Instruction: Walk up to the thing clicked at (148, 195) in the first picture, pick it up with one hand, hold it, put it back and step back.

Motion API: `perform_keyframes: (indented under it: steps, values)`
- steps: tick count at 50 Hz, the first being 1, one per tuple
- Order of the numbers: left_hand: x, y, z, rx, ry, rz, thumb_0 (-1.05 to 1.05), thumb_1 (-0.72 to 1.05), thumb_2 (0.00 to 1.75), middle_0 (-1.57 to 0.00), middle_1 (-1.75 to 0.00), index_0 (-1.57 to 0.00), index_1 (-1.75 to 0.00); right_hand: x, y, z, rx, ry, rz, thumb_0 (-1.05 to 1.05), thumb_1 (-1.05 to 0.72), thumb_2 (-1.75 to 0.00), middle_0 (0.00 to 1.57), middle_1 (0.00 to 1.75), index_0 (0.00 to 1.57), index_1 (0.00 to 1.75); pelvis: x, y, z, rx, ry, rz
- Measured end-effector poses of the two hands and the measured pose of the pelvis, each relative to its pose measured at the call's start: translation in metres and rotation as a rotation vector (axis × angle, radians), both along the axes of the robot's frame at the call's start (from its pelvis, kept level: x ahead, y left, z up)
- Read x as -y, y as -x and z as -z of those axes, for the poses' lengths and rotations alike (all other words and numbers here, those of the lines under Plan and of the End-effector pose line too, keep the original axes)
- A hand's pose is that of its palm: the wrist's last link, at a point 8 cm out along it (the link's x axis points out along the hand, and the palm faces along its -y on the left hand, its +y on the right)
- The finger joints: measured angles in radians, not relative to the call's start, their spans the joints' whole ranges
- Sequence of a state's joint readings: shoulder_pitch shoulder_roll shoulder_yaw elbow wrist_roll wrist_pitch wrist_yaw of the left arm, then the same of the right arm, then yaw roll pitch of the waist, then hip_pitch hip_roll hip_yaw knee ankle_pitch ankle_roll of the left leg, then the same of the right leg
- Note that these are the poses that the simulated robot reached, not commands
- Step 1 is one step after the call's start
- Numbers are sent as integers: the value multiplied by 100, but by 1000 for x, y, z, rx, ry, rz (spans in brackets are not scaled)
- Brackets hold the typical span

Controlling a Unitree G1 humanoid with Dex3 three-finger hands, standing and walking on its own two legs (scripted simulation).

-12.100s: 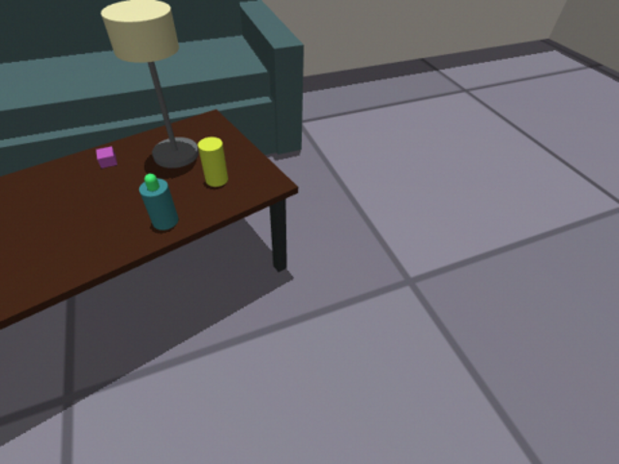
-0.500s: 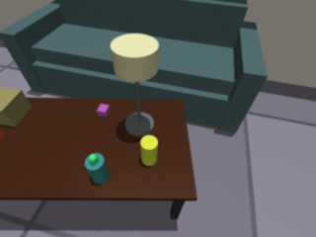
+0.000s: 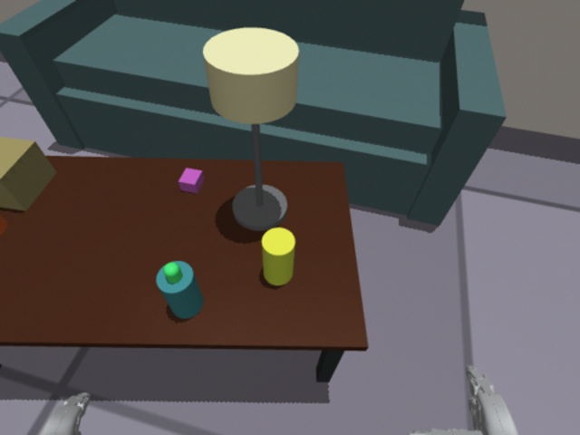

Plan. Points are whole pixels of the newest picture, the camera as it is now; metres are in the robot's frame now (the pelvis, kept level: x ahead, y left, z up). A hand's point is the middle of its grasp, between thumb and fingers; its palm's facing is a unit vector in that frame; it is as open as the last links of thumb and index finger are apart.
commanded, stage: go down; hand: left
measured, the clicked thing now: (179, 286) +0.44 +0.21 -0.22
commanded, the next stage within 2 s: none
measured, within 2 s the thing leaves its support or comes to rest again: neither
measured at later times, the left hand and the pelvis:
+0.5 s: hand (94, 433) +0.16 +0.26 -0.11, palm faces +0.06 -0.94 -0.33, open 17.3 cm; pelvis +0.01 +0.00 -0.02, yaw +1 degrees
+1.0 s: hand (71, 424) +0.17 +0.29 -0.09, palm faces +0.10 -0.94 -0.32, open 17.0 cm; pelvis +0.02 +0.00 -0.04, yaw +1 degrees
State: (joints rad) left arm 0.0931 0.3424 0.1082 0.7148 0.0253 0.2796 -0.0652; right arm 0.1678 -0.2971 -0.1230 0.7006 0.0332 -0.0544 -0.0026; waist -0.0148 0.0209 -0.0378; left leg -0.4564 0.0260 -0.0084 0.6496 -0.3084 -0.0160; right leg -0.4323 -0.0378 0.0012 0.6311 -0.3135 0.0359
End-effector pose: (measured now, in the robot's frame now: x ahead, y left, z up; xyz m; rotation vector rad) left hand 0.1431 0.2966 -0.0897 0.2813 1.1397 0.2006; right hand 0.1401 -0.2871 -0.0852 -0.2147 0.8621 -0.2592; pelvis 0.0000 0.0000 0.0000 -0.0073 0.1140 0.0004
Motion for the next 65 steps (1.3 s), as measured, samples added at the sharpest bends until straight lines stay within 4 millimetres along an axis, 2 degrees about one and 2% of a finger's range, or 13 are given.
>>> perform_keyframes:
  steps: [6,13,25,50,55,65]
  values:
    - [-4,0,0,27,-16,-1,0,-35,10,-8,-5,-8,-6,-2,4,3,7,27,2,0,34,-10,6,5,6,6,-2,-2,6,-13,3,-1]
    - [-4,-8,-5,72,-17,-5,-1,-49,6,-9,-6,-8,-7,-6,-6,-1,76,42,4,-1,46,-7,6,5,6,5,-3,-5,12,-21,7,-4]
    - [-12,-6,-12,81,-10,-18,-1,-53,4,-9,-5,-9,-6,-12,-12,-5,142,40,-9,-1,52,-5,6,5,6,5,-2,-10,21,-46,8,-12]
    - [-36,-11,-34,196,-13,-29,-1,-44,7,-7,-4,-7,-4,-23,-20,-23,274,69,-34,-1,55,-5,6,5,6,5,0,-15,36,-77,12,-23]
    - [-45,-22,-45,257,-21,-31,-1,-44,8,-7,-4,-6,-5,-23,-18,-24,283,80,-33,-1,54,-5,6,5,6,5,-1,-14,37,-76,15,-27]
    - [-76,-68,-86,435,-20,-31,-1,-44,8,-6,-4,-6,-5,-23,-7,-14,254,83,-19,-1,54,-5,6,5,6,5,-3,-7,36,-61,21,-25]
